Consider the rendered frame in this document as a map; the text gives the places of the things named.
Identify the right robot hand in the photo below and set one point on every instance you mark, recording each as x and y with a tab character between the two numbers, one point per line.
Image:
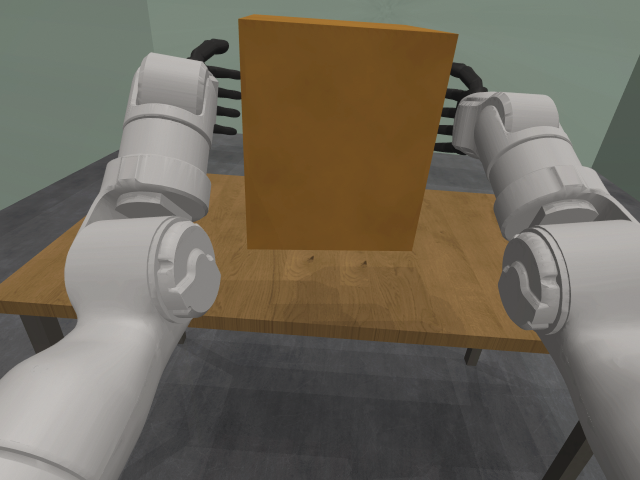
474	84

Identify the left robot hand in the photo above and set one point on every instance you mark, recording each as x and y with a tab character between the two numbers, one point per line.
202	53

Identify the right robot upper arm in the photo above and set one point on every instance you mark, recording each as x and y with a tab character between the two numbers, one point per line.
577	285

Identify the robot left forearm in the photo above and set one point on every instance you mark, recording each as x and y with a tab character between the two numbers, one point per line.
161	169

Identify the robot right forearm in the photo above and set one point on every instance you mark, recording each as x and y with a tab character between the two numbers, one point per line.
527	157

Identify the left robot upper arm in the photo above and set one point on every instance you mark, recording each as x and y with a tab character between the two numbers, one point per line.
75	410

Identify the table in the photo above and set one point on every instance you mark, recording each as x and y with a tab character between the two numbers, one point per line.
443	293

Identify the carton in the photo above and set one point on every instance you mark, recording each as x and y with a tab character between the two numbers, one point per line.
340	120

